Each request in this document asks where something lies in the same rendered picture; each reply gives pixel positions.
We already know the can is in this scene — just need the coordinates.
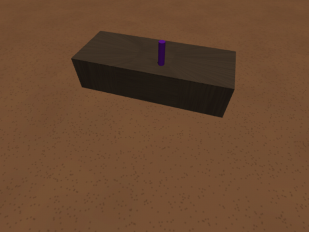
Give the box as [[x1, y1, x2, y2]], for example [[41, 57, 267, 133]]
[[158, 40, 166, 66]]

